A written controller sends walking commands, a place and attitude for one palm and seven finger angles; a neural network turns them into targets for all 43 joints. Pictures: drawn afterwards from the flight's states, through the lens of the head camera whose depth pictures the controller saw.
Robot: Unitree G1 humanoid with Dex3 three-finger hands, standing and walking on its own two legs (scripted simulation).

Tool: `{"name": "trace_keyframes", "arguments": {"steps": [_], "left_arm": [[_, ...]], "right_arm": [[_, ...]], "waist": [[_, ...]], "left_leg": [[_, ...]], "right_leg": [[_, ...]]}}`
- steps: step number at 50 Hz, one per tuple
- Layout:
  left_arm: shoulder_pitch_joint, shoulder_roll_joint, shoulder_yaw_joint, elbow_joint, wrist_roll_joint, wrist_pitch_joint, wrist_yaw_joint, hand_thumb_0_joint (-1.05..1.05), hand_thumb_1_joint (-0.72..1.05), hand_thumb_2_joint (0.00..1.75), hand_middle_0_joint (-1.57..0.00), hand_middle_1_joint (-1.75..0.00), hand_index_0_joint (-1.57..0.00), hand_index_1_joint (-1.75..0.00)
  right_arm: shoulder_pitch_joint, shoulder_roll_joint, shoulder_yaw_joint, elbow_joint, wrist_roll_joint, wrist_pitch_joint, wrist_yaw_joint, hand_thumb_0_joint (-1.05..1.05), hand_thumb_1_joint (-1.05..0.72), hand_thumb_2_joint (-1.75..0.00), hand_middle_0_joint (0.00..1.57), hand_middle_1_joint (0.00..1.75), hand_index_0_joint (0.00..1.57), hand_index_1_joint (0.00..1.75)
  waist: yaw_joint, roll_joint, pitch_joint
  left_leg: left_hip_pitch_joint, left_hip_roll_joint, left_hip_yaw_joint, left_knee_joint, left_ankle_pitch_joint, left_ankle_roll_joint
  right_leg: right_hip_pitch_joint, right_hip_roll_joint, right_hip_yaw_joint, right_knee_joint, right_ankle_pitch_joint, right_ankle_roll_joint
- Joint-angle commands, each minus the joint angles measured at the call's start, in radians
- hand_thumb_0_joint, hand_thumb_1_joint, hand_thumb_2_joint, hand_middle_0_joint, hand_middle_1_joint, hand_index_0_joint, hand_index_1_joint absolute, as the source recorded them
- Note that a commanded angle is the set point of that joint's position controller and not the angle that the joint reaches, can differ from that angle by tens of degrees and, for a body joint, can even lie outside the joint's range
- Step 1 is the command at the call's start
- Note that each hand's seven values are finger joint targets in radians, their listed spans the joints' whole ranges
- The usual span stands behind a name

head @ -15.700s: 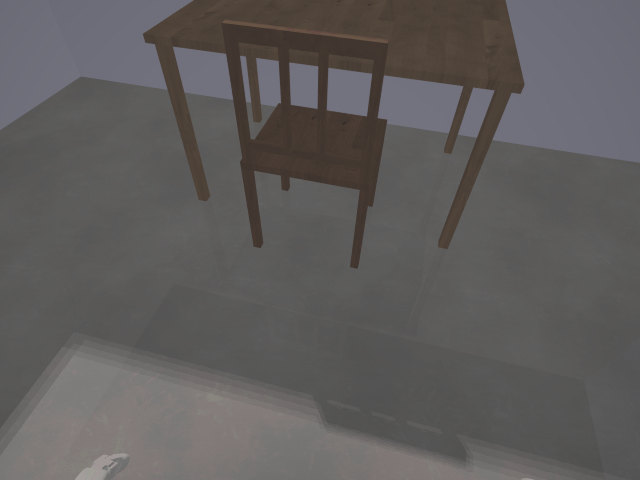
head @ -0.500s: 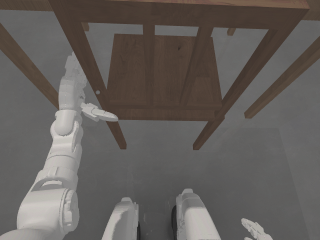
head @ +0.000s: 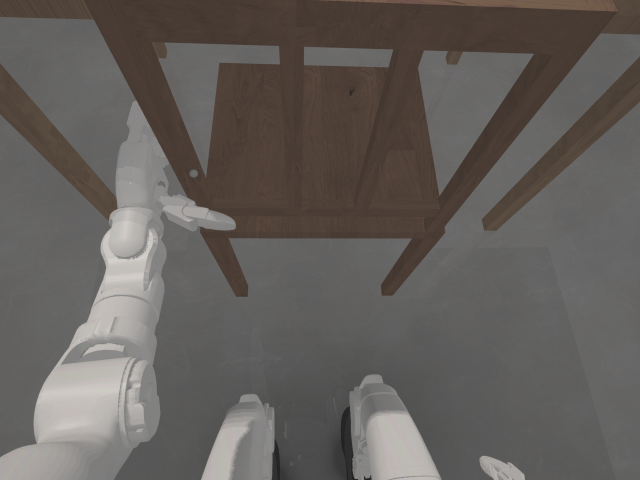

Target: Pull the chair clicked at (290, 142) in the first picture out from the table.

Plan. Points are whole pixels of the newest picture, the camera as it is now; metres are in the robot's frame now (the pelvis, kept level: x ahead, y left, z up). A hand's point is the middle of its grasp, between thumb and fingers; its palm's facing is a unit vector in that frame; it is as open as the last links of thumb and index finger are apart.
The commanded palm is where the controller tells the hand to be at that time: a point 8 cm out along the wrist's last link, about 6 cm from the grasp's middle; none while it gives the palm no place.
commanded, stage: push the fingers through the gap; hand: left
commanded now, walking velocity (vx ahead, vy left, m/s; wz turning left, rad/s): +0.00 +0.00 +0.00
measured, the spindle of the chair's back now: (293, 144) +0.51 +0.01 +0.03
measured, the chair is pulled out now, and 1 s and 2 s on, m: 0.00 0.00 0.03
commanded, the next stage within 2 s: hook a spindle and tug to test in 0.06 s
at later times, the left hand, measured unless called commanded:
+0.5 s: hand (193, 171) +0.48 +0.13 +0.03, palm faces +0.00 -1.00 -0.05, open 15.8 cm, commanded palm +0.45 +0.17 +0.03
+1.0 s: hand (192, 169) +0.48 +0.13 +0.03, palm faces -0.01 -1.00 -0.04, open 6.4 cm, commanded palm +0.45 +0.17 +0.03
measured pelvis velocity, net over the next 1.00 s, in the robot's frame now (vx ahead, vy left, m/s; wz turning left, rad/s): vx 0.01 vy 0.00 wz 0.01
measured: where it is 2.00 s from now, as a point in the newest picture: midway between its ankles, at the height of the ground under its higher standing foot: outside the picture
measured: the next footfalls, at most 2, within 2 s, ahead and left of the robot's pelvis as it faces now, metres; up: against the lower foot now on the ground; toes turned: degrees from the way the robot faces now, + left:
none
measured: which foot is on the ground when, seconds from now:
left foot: down 0.00-1.00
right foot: down 0.00-1.00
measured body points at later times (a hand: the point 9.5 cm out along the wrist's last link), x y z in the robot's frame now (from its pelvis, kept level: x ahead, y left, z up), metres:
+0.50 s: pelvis +0.00 +0.00 +0.00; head +0.15 +0.00 +0.42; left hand +0.47 +0.19 +0.03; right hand +0.07 -0.27 -0.13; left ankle +0.01 +0.10 -0.61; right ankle +0.06 -0.12 -0.61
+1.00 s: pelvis +0.01 +0.00 +0.00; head +0.16 +0.01 +0.43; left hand +0.48 +0.19 +0.03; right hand +0.08 -0.26 -0.12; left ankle +0.01 +0.11 -0.61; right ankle +0.06 -0.12 -0.61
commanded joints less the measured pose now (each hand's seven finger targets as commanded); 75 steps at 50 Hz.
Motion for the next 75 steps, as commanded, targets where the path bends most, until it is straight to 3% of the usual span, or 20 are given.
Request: {"name": "trace_keyframes", "arguments": {"steps": [1, 5, 8, 16, 19, 20, 23, 28, 33, 36, 38, 42, 45, 48, 50, 53, 59, 60, 67, 75], "left_arm": [[-0.407, 0.162, 0.005, -0.196, -0.002, -0.083, 0.001, 0.00, -0.50, 0.30, -0.06, -0.08, -0.06, -0.08], [-0.419, 0.154, -0.002, -0.160, -0.001, -0.085, -0.001, 0.00, -0.50, 0.30, -0.06, -0.08, -0.06, -0.08], [-0.398, 0.165, 0.011, -0.167, -0.003, -0.087, -0.001, 0.00, -0.50, 0.30, -0.06, -0.08, -0.06, -0.08], [-0.407, 0.123, -0.020, -0.202, -0.008, -0.084, 0.000, 0.00, -0.50, 0.30, -0.20, -0.52, -0.20, -0.52], [-0.390, 0.162, 0.005, -0.191, -0.004, -0.081, -0.001, 0.00, -0.50, 0.30, -0.25, -0.68, -0.25, -0.68], [-0.411, 0.141, -0.019, -0.201, -0.003, -0.084, -0.005, 0.00, -0.50, 0.30, -0.27, -0.74, -0.27, -0.74], [-0.388, 0.149, -0.004, -0.216, -0.010, -0.088, -0.007, 0.00, -0.50, 0.30, -0.32, -0.90, -0.32, -0.90], [-0.375, 0.101, -0.040, -0.223, -0.023, -0.083, -0.021, 0.00, -0.22, 0.42, -0.41, -1.18, -0.41, -1.18], [-0.325, 0.106, -0.036, -0.237, -0.026, -0.082, -0.024, 0.00, 0.06, 0.54, -0.50, -1.45, -0.50, -1.45], [-0.353, 0.084, -0.060, -0.239, -0.023, -0.086, -0.026, 0.00, 0.23, 0.61, -0.50, -1.45, -0.50, -1.45], [-0.340, 0.123, -0.029, -0.245, -0.014, -0.088, -0.018, 0.00, 0.34, 0.66, -0.50, -1.45, -0.50, -1.45], [-0.350, 0.087, -0.054, -0.198, -0.004, -0.078, -0.010, 0.00, 0.56, 0.76, -0.50, -1.45, -0.50, -1.45], [-0.349, 0.131, -0.026, -0.233, -0.003, -0.078, -0.009, 0.00, 0.73, 0.83, -0.50, -1.45, -0.50, -1.45], [-0.333, 0.066, -0.064, -0.228, -0.012, -0.068, -0.010, 0.00, 0.90, 0.90, -0.50, -1.45, -0.50, -1.45], [-0.321, 0.105, -0.033, -0.224, -0.014, -0.061, -0.009, 0.00, 0.90, 0.90, -0.50, -1.45, -0.50, -1.45], [-0.287, 0.067, -0.056, -0.253, -0.019, -0.060, -0.008, 0.00, 0.90, 0.90, -0.50, -1.45, -0.50, -1.45], [-0.228, 0.099, -0.035, -0.275, 0.000, -0.068, 0.004, 0.00, 0.90, 0.90, -0.50, -1.45, -0.50, -1.45], [-0.231, 0.095, -0.042, -0.293, 0.001, -0.070, 0.004, 0.00, 0.90, 0.90, -0.50, -1.45, -0.50, -1.45], [-0.128, 0.064, -0.057, -0.335, -0.012, -0.061, 0.002, 0.00, 0.90, 0.90, -0.50, -1.45, -0.50, -1.45], [-0.080, 0.115, -0.011, -0.364, -0.016, -0.063, 0.001, 0.00, 0.90, 0.90, -0.50, -1.45, -0.50, -1.45]], "right_arm": [[0.128, -0.171, -0.062, -0.065, 0.000, -0.029, -0.017, 0.00, -0.90, -0.90, 0.20, 0.30, 0.20, 0.30], [0.130, -0.174, -0.063, -0.062, -0.002, -0.027, -0.018, 0.00, -0.90, -0.90, 0.20, 0.30, 0.20, 0.30], [0.125, -0.174, -0.063, -0.068, -0.003, -0.021, -0.016, 0.00, -0.90, -0.90, 0.20, 0.30, 0.20, 0.30], [0.118, -0.167, -0.066, -0.073, 0.000, -0.019, -0.012, 0.00, -0.90, -0.90, 0.20, 0.30, 0.20, 0.30], [0.120, -0.168, -0.064, -0.071, 0.001, -0.017, -0.015, 0.00, -0.90, -0.90, 0.20, 0.30, 0.20, 0.30], [0.120, -0.166, -0.064, -0.072, 0.001, -0.021, -0.016, 0.00, -0.90, -0.90, 0.20, 0.30, 0.20, 0.30], [0.121, -0.166, -0.065, -0.070, -0.001, -0.023, -0.013, 0.00, -0.90, -0.90, 0.20, 0.30, 0.20, 0.30], [0.120, -0.164, -0.068, -0.069, 0.001, -0.026, -0.011, 0.00, -0.90, -0.90, 0.20, 0.30, 0.20, 0.30], [0.122, -0.165, -0.073, -0.068, 0.003, -0.029, -0.009, 0.00, -0.90, -0.90, 0.20, 0.30, 0.20, 0.30], [0.115, -0.163, -0.069, -0.067, 0.005, -0.032, -0.009, 0.00, -0.90, -0.90, 0.20, 0.30, 0.20, 0.30], [0.123, -0.168, -0.072, -0.063, 0.001, -0.030, -0.008, 0.00, -0.90, -0.90, 0.20, 0.30, 0.20, 0.30], [0.124, -0.165, -0.073, -0.057, 0.002, -0.025, -0.007, 0.00, -0.90, -0.90, 0.20, 0.30, 0.20, 0.30], [0.129, -0.170, -0.075, -0.069, 0.002, -0.025, -0.008, 0.00, -0.90, -0.90, 0.20, 0.30, 0.20, 0.30], [0.125, -0.162, -0.075, -0.065, 0.001, -0.019, -0.004, 0.00, -0.90, -0.90, 0.20, 0.30, 0.20, 0.30], [0.130, -0.168, -0.075, -0.069, 0.003, -0.019, -0.006, 0.00, -0.90, -0.90, 0.20, 0.30, 0.20, 0.30], [0.120, -0.161, -0.076, -0.075, 0.004, -0.019, -0.002, 0.00, -0.90, -0.90, 0.20, 0.30, 0.20, 0.30], [0.111, -0.158, -0.072, -0.086, 0.004, -0.017, 0.003, 0.00, -0.90, -0.90, 0.20, 0.30, 0.20, 0.30], [0.110, -0.158, -0.073, -0.094, 0.005, -0.019, 0.003, 0.00, -0.90, -0.90, 0.20, 0.30, 0.20, 0.30], [0.094, -0.150, -0.073, -0.106, 0.009, -0.020, 0.005, 0.00, -0.90, -0.90, 0.20, 0.30, 0.20, 0.30], [0.080, -0.149, -0.071, -0.116, 0.012, -0.030, -0.005, 0.00, -0.90, -0.90, 0.20, 0.30, 0.20, 0.30]], "waist": [[-0.029, 0.051, -0.513], [-0.038, 0.045, -0.506], [-0.021, 0.060, -0.535], [-0.034, 0.042, -0.546], [-0.028, 0.002, -0.534], [-0.035, 0.042, -0.531], [-0.020, 0.045, -0.555], [-0.033, 0.034, -0.545], [-0.021, 0.033, -0.563], [-0.030, 0.056, -0.520], [-0.017, 0.054, -0.542], [-0.036, 0.029, -0.502], [-0.018, 0.064, -0.557], [-0.030, 0.047, -0.547], [-0.024, 0.048, -0.546], [-0.017, 0.043, -0.561], [0.000, 0.019, -0.528], [0.001, 0.049, -0.537], [0.014, 0.016, -0.525], [0.032, -0.003, -0.503]], "left_leg": [[0.275, -0.019, -0.034, -0.175, 0.322, -0.005], [0.274, -0.019, -0.039, -0.169, 0.322, -0.003], [0.287, -0.020, -0.036, -0.168, 0.352, -0.009], [0.275, -0.022, -0.025, -0.160, 0.349, -0.001], [0.230, -0.025, -0.019, -0.162, 0.314, 0.005], [0.250, -0.025, -0.020, -0.162, 0.322, 0.005], [0.271, -0.025, -0.021, -0.164, 0.350, -0.001], [0.282, -0.022, -0.022, -0.163, 0.369, -0.001], [0.304, -0.019, -0.025, -0.166, 0.399, -0.007], [0.303, -0.019, -0.027, -0.171, 0.376, -0.007], [0.311, -0.017, -0.029, -0.169, 0.394, -0.009], [0.294, -0.017, -0.032, -0.165, 0.384, -0.007], [0.327, -0.018, -0.035, -0.166, 0.422, -0.013], [0.345, -0.012, -0.040, -0.166, 0.464, -0.021], [0.334, -0.014, -0.038, -0.165, 0.454, -0.018], [0.344, -0.013, -0.035, -0.170, 0.473, -0.020], [0.293, -0.016, -0.024, -0.179, 0.412, -0.012], [0.314, -0.016, -0.027, -0.180, 0.435, -0.015], [0.295, -0.017, -0.012, -0.184, 0.435, -0.010], [0.228, -0.027, 0.005, -0.184, 0.369, -0.001]], "right_leg": [[0.342, 0.037, 0.010, -0.130, 0.196, -0.031], [0.323, 0.038, 0.007, -0.124, 0.192, -0.033], [0.342, 0.035, 0.009, -0.120, 0.213, -0.034], [0.368, 0.036, 0.017, -0.128, 0.240, -0.029], [0.404, 0.035, 0.026, -0.134, 0.234, -0.028], [0.383, 0.035, 0.025, -0.132, 0.234, -0.030], [0.398, 0.035, 0.022, -0.131, 0.252, -0.032], [0.392, 0.036, 0.019, -0.135, 0.271, -0.030], [0.398, 0.037, 0.016, -0.132, 0.287, -0.032], [0.364, 0.036, 0.011, -0.134, 0.256, -0.033], [0.374, 0.037, 0.013, -0.128, 0.266, -0.035], [0.349, 0.037, 0.007, -0.128, 0.256, -0.033], [0.367, 0.038, 0.008, -0.117, 0.276, -0.038], [0.353, 0.038, -0.002, -0.121, 0.294, -0.034], [0.360, 0.040, 0.002, -0.119, 0.294, -0.035], [0.379, 0.039, 0.000, -0.123, 0.311, -0.034], [0.407, 0.037, 0.009, -0.128, 0.291, -0.035], [0.394, 0.039, 0.007, -0.121, 0.293, -0.038], [0.442, 0.038, 0.016, -0.134, 0.323, -0.035], [0.489, 0.033, 0.033, -0.137, 0.314, -0.037]]}}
